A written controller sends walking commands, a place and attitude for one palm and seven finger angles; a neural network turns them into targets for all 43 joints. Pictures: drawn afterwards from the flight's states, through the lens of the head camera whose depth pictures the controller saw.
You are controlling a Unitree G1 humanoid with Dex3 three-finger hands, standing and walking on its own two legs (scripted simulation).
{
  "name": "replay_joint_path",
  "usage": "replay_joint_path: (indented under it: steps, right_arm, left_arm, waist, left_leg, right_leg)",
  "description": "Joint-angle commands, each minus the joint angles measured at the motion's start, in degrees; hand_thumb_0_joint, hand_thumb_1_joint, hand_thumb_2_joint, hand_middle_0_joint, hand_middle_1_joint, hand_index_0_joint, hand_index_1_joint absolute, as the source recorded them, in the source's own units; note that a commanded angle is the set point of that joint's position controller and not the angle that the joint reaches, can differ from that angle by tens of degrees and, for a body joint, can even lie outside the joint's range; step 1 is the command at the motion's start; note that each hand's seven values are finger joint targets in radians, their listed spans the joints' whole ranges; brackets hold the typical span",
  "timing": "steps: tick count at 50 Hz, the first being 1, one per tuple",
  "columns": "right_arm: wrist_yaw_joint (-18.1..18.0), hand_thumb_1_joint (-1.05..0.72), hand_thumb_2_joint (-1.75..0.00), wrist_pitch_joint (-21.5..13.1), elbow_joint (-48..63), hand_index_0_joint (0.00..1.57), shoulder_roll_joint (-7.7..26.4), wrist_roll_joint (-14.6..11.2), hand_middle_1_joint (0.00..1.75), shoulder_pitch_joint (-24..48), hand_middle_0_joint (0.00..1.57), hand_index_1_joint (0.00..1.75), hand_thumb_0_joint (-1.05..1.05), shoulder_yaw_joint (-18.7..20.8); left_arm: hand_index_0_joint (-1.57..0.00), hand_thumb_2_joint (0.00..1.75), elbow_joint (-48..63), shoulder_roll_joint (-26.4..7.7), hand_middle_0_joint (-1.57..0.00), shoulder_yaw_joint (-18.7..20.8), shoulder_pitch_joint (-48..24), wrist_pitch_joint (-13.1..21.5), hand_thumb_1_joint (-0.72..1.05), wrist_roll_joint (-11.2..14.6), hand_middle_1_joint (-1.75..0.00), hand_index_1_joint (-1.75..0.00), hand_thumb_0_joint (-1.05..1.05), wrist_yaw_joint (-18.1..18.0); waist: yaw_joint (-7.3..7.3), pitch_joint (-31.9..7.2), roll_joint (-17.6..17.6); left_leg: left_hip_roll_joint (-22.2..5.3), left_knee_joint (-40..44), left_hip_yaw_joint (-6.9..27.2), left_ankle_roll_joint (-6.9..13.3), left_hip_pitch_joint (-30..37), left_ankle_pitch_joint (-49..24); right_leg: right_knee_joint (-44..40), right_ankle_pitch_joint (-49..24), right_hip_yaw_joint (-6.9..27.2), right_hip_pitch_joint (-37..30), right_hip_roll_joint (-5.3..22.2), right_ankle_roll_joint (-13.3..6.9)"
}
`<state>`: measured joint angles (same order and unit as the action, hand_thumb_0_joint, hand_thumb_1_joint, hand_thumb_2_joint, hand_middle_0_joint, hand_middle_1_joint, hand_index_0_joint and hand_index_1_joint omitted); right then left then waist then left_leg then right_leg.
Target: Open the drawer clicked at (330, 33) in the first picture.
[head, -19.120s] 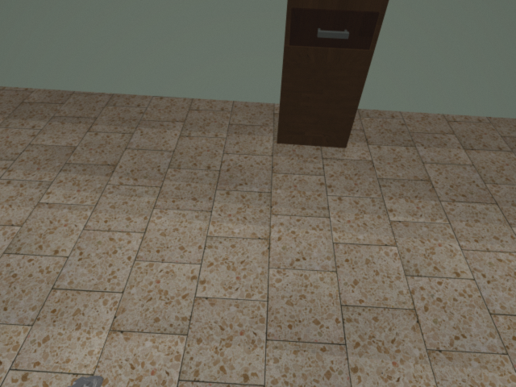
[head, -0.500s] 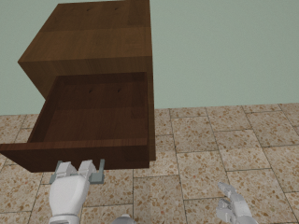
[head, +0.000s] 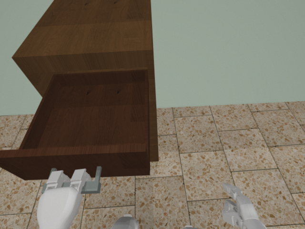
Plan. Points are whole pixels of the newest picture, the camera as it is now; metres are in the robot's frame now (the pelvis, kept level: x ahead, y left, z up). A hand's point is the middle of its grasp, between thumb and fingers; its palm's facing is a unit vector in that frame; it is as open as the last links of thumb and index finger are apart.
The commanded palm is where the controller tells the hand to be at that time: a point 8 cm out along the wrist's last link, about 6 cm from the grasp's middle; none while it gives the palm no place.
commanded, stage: open the thumb to release the handle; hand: left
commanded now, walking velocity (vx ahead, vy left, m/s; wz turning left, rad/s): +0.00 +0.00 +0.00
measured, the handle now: (74, 179) +0.24 +0.22 +0.00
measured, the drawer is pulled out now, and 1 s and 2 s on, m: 0.30 0.30 0.30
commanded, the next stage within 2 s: lift the hand off the handle in 0.42 s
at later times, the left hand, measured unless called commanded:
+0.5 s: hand (70, 206) +0.18 +0.22 -0.02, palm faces +0.00 -0.09 -1.00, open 13.1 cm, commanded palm +0.17 +0.21 +0.03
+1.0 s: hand (70, 200) +0.20 +0.23 -0.02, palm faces -0.01 -0.10 -0.99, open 13.6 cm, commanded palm +0.19 +0.22 +0.05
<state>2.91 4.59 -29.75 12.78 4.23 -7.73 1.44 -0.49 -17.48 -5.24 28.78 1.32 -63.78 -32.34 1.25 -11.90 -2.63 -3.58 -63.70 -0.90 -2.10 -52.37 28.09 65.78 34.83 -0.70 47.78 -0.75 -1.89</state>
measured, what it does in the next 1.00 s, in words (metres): stands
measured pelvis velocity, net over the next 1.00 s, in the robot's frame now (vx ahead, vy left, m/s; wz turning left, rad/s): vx -0.02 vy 0.01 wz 0.02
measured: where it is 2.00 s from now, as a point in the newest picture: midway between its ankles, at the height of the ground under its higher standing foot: outside the picture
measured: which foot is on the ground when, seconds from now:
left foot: down 0.00-1.00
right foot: down 0.00-1.00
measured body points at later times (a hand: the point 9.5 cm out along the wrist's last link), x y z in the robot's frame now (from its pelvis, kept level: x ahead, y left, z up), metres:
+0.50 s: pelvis -0.01 +0.00 +0.01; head +0.04 -0.02 +0.45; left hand +0.18 +0.22 +0.04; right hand +0.19 -0.22 -0.10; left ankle +0.02 +0.15 -0.65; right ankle -0.03 -0.10 -0.65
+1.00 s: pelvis -0.02 +0.01 +0.01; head +0.03 -0.01 +0.46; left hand +0.19 +0.23 +0.04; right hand +0.17 -0.21 -0.10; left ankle +0.02 +0.15 -0.65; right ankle -0.03 -0.10 -0.65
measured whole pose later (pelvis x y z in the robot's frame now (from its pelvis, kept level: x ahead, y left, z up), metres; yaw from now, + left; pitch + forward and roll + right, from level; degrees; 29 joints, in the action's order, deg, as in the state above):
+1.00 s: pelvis -0.02 +0.01 +0.01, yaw +1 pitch +14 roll -1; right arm -1.3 4.7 -34.3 12.1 2.6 -7.9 1.5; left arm -8.4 -16.4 -8.7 17.0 -3.9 -61.9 -30.5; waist 1.9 -9.5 -3.4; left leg -2.6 -60.1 0.8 -1.4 -49.6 24.7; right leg 61.1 31.4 -2.3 43.8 -0.1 -1.3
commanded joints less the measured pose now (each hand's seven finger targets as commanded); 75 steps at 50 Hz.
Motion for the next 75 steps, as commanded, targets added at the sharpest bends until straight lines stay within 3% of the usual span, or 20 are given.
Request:
replay_joint_path:
  steps: [1,2,6,7,16,19,22,24,25,26,31,35,40,41,44,45,49,52,73,75]
  right_arm:
    - [-1.5,-0.90,-0.90,-2.9,7.3,0.20,5.6,-0.2,0.30,4.8,0.20,0.30,0.00,2.8]
    - [-1.5,-0.90,-0.90,-2.8,7.1,0.20,5.7,-0.2,0.30,5.1,0.20,0.30,0.00,2.7]
    - [-2.6,-0.90,-0.90,-2.7,6.8,0.20,5.6,-1.0,0.30,4.9,0.20,0.30,0.00,2.3]
    - [-2.7,-0.90,-0.90,-2.6,6.3,0.20,5.6,-0.9,0.30,5.1,0.20,0.30,0.00,2.0]
    - [-3.6,-0.90,-0.90,-3.0,5.7,0.20,5.1,-1.0,0.30,4.8,0.20,0.30,0.00,1.9]
    - [-3.5,-0.90,-0.90,-3.0,5.7,0.20,5.2,-0.9,0.30,5.1,0.20,0.30,0.00,1.9]
    - [-3.4,-0.90,-0.90,-2.7,5.6,0.20,5.1,-0.8,0.30,5.4,0.20,0.30,0.00,1.8]
    - [-3.5,-0.90,-0.90,-2.8,5.6,0.20,5.2,-0.9,0.30,5.1,0.20,0.30,0.00,1.9]
    - [-3.5,-0.90,-0.90,-2.6,5.4,0.20,5.1,-0.8,0.30,5.6,0.20,0.30,0.00,1.8]
    - [-3.6,-0.90,-0.90,-2.8,5.6,0.20,5.1,-1.1,0.30,5.4,0.20,0.30,0.00,1.9]
    - [-4.0,-0.90,-0.90,-2.6,4.9,0.20,5.1,-1.2,0.30,5.3,0.20,0.30,0.00,2.0]
    - [-4.4,-0.90,-0.90,-2.6,4.2,0.20,5.0,-1.1,0.30,5.8,0.20,0.30,0.00,1.6]
    - [-4.6,-0.90,-0.90,-2.7,3.8,0.20,4.9,-1.3,0.30,5.7,0.20,0.30,0.00,1.6]
    - [-4.8,-0.90,-0.90,-2.7,3.7,0.20,5.0,-1.4,0.30,5.4,0.20,0.30,0.00,1.9]
    - [-4.8,-0.90,-0.90,-2.7,3.9,0.20,5.2,-1.3,0.30,5.4,0.20,0.30,0.00,2.0]
    - [-4.7,-0.90,-0.90,-2.7,4.1,0.20,5.0,-1.2,0.30,5.3,0.20,0.30,0.00,1.9]
    - [-4.8,-0.90,-0.90,-2.8,4.3,0.20,5.3,-1.4,0.30,5.2,0.20,0.30,0.00,1.9]
    - [-4.9,-0.90,-0.90,-2.8,4.1,0.20,5.1,-1.2,0.30,5.2,0.20,0.30,0.00,1.8]
    - [-3.8,-0.90,-0.90,-2.1,5.8,0.20,4.9,-1.9,0.30,6.5,0.20,0.30,0.00,1.5]
    - [-3.6,-0.90,-0.90,-2.0,5.8,0.20,4.9,-1.8,0.30,6.8,0.20,0.30,0.00,1.0]
  left_arm:
    - [-0.38,0.75,8.3,-5.7,-0.38,5.4,-1.2,-2.3,0.55,0.8,-1.31,-1.31,0.00,-4.1]
    - [-0.37,0.72,9.1,-6.1,-0.37,5.1,-1.8,-3.0,0.48,1.1,-1.30,-1.30,0.00,-4.0]
    - [-0.35,0.60,7.3,-4.8,-0.35,1.8,-2.3,-4.7,0.20,1.7,-1.27,-1.27,0.00,-2.2]
    - [-0.35,0.57,7.4,-6.6,-0.35,3.2,-3.7,-4.6,0.13,1.5,-1.27,-1.27,0.00,-1.9]
    - [-0.30,0.30,4.5,-6.3,-0.30,3.1,-5.9,-2.8,-0.50,1.1,-1.20,-1.20,0.00,-0.6]
    - [-0.30,0.30,4.8,-5.7,-0.30,2.3,-8.0,-2.9,-0.50,1.1,-1.20,-1.20,0.00,-0.8]
    - [-0.30,0.30,4.8,-6.2,-0.30,2.7,-8.7,-2.9,-0.50,0.7,-1.20,-1.20,0.00,-1.2]
    - [-0.30,0.30,4.3,-5.7,-0.30,2.2,-9.5,-3.4,-0.50,0.9,-1.20,-1.20,0.00,-1.2]
    - [-0.30,0.30,4.5,-6.5,-0.30,3.0,-9.7,-3.2,-0.50,0.6,-1.20,-1.20,0.00,-1.3]
    - [-0.30,0.30,3.5,-4.8,-0.30,1.1,-9.3,-3.6,-0.50,0.6,-1.20,-1.20,0.00,-1.3]
    - [-0.30,0.30,2.5,-5.3,-0.30,1.2,-13.5,-4.2,-0.50,0.2,-1.20,-1.20,0.00,-1.3]
    - [-0.30,0.30,2.4,-6.1,-0.30,1.5,-16.6,-4.7,-0.50,0.4,-1.20,-1.20,0.00,-1.2]
    - [-0.30,0.30,0.9,-6.1,-0.30,2.1,-15.1,-4.7,-0.50,1.0,-1.20,-1.20,0.00,-0.9]
    - [-0.30,0.30,0.3,-5.9,-0.30,1.8,-16.1,-4.7,-0.50,0.9,-1.20,-1.20,0.00,-0.8]
    - [-0.30,0.30,3.7,-6.3,-0.30,1.6,-19.1,-4.6,-0.50,1.0,-1.20,-1.20,0.00,-1.2]
    - [-0.30,0.30,4.5,-7.3,-0.30,2.7,-18.0,-4.5,-0.50,0.9,-1.20,-1.20,0.00,-1.4]
    - [-0.30,0.30,5.1,-5.8,-0.30,1.0,-18.3,-5.3,-0.50,1.5,-1.20,-1.20,0.00,-1.2]
    - [-0.30,0.30,7.1,-6.1,-0.30,0.6,-21.1,-5.0,-0.50,1.2,-1.20,-1.20,0.00,-1.2]
    - [-0.30,0.30,13.1,-6.1,-0.30,-0.1,-14.9,-6.0,-0.50,2.6,-1.20,-1.20,0.00,2.4]
    - [-0.30,0.30,12.8,-6.9,-0.30,0.7,-14.7,-6.1,-0.50,2.6,-1.20,-1.20,0.00,2.9]
  waist:
    - [0.66,-10.9,2.1]
    - [0.88,-12.9,1.9]
    - [0.17,-10.6,4.7]
    - [0.51,-11.0,5.4]
    - [0.53,-8.3,4.3]
    - [-0.02,-7.5,2.7]
    - [0.58,-8.4,2.9]
    - [-0.01,-8.5,3.8]
    - [0.74,-9.4,3.5]
    - [0.16,-7.4,2.7]
    - [-0.05,-7.3,3.2]
    - [0.03,-9.6,3.1]
    - [0.54,-9.5,2.8]
    - [-0.17,-7.6,2.9]
    - [-0.23,-9.4,1.2]
    - [0.61,-11.2,1.3]
    - [-0.50,-8.8,1.9]
    - [-0.40,-10.2,1.4]
    - [0.54,-6.3,0.3]
    - [0.86,-6.2,1.7]
  left_leg:
    - [4.4,4.6,-0.4,3.6,14.9,-15.7]
    - [4.5,4.8,-0.6,3.5,15.9,-16.4]
    - [4.6,6.2,-0.7,4.1,14.9,-15.0]
    - [4.7,6.3,-0.8,3.9,14.8,-14.7]
    - [4.6,7.1,-0.5,4.0,14.5,-12.0]
    - [4.5,7.5,-0.3,3.9,15.0,-11.1]
    - [4.6,7.4,-0.4,3.8,15.2,-11.1]
    - [4.6,7.5,-0.2,4.0,15.2,-11.4]
    - [4.5,7.5,-0.3,3.8,15.5,-11.3]
    - [4.6,7.6,-0.3,4.0,15.1,-10.6]
    - [4.5,8.2,0.0,3.9,15.4,-9.3]
    - [4.6,8.1,-0.3,3.9,16.0,-10.2]
    - [4.6,8.6,-0.4,3.8,15.9,-11.0]
    - [4.5,8.5,-0.4,3.9,15.6,-10.5]
    - [4.5,9.4,-0.2,3.9,17.6,-10.8]
    - [4.5,9.5,-0.4,3.8,18.5,-11.4]
    - [4.3,10.7,0.2,3.9,19.6,-11.2]
    - [4.3,10.9,0.0,3.9,21.1,-11.8]
    - [4.3,15.6,-0.2,3.7,26.4,-15.6]
    - [4.4,15.8,-0.2,3.7,26.8,-15.9]
  right_leg:
    - [-11.0,-28.2,0.2,-2.5,-1.2,-0.7]
    - [-11.2,-28.3,0.4,-2.9,-1.1,-0.5]
    - [-13.1,-28.3,0.0,-5.2,-0.8,-0.1]
    - [-13.3,-27.9,0.4,-5.2,-0.8,0.0]
    - [-14.5,-23.2,0.0,-4.1,-0.9,-0.1]
    - [-14.9,-20.7,-0.3,-2.9,-0.8,-0.3]
    - [-14.7,-19.9,-0.3,-2.5,-0.9,-0.2]
    - [-14.9,-20.6,-0.5,-3.2,-0.9,-0.3]
    - [-14.6,-19.9,-0.3,-2.7,-1.0,-0.2]
    - [-15.1,-19.3,-0.6,-2.4,-1.0,-0.3]
    - [-15.6,-16.8,-0.8,-1.8,-1.1,-0.3]
    - [-15.7,-18.2,-0.2,-2.8,-0.9,-0.1]
    - [-15.8,-19.3,-0.4,-4.1,-1.0,-0.2]
    - [-16.3,-19.2,-0.4,-3.4,-1.1,-0.2]
    - [-16.5,-18.1,-0.7,-3.9,-1.1,-0.4]
    - [-16.3,-18.2,-0.7,-4.3,-1.2,-0.3]
    - [-17.4,-17.2,-1.6,-4.1,-1.4,-0.4]
    - [-17.6,-17.7,-1.3,-4.2,-1.3,-0.3]
    - [-21.2,-21.7,-1.6,-10.0,-1.5,-0.4]
    - [-21.6,-22.2,-1.3,-10.5,-1.4,-0.3]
